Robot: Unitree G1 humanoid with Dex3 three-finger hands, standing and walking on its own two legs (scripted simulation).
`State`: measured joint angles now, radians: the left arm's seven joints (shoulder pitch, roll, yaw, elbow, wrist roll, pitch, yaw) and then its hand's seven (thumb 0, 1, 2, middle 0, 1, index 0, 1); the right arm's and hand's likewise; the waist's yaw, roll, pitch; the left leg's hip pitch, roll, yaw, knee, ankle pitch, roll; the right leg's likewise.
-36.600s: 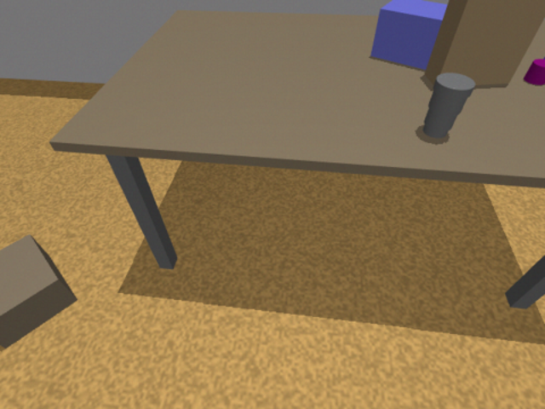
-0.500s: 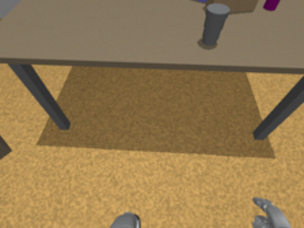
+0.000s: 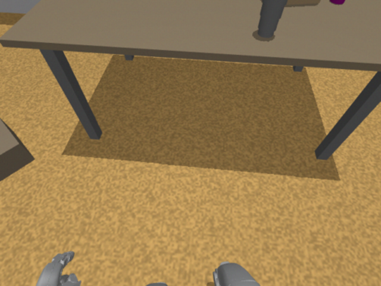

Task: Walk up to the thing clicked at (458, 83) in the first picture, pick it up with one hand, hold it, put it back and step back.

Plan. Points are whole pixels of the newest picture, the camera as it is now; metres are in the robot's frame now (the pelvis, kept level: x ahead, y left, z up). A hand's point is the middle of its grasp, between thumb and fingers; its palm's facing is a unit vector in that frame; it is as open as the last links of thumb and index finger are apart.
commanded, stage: step back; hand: right
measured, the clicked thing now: (270, 15) +1.00 -0.30 +0.04
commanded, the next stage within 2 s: stand in 1.34 s
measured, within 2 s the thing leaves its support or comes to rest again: neither
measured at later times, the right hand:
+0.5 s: hand out of the picture -0.07 -0.28 -0.16, palm faces -0.05 +0.93 -0.37, open 7.4 cm
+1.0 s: hand out of the picture -0.04 -0.25 -0.13, palm faces -0.04 +0.93 -0.36, open 7.4 cm
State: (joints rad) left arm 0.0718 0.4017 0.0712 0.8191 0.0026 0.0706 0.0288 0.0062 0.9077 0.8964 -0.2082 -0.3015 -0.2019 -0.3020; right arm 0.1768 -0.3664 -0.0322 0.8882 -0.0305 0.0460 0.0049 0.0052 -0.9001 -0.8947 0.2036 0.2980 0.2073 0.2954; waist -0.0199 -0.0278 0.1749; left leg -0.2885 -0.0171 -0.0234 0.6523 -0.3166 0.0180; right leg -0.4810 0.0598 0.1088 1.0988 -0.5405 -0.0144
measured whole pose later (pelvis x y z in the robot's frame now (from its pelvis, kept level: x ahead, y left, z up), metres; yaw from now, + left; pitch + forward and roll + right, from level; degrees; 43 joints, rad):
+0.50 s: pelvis -0.14 +0.00 +0.00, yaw +0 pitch -3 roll +2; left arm 0.21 0.39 0.07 0.93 0.04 0.01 -0.01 0.01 0.90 0.90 -0.21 -0.30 -0.21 -0.30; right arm 0.21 -0.39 -0.05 0.97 -0.03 0.03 0.01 0.00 -0.90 -0.90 0.20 0.30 0.20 0.30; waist 0.03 -0.01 0.10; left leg -0.24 -0.04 -0.03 0.61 -0.35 0.00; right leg -0.31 -0.06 -0.01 0.70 -0.35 0.00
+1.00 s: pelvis -0.12 +0.00 +0.01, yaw +0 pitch -2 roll +0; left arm 0.13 0.36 0.04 1.05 0.01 -0.02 -0.01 0.01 0.91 0.90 -0.21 -0.30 -0.20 -0.30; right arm 0.16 -0.35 -0.03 1.05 -0.02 -0.02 0.02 0.00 -0.90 -0.90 0.20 0.30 0.21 0.30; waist 0.02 -0.01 0.04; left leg -0.20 -0.02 -0.04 0.52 -0.29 0.01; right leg -0.18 -0.02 -0.04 0.50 -0.29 0.01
